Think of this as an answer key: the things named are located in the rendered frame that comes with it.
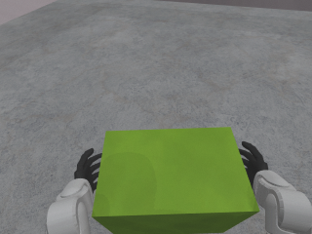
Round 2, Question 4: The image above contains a robot left hand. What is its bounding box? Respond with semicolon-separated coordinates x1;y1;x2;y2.
74;148;102;194

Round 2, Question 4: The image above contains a robot right hand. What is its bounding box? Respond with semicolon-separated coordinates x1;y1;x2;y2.
239;141;268;189

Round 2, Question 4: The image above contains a robot left forearm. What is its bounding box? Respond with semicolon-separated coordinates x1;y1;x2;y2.
45;178;94;234

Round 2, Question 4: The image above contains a carton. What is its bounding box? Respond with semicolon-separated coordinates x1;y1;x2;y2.
92;127;260;234

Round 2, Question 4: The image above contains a robot right forearm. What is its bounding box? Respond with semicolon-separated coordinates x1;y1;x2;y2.
253;170;312;234

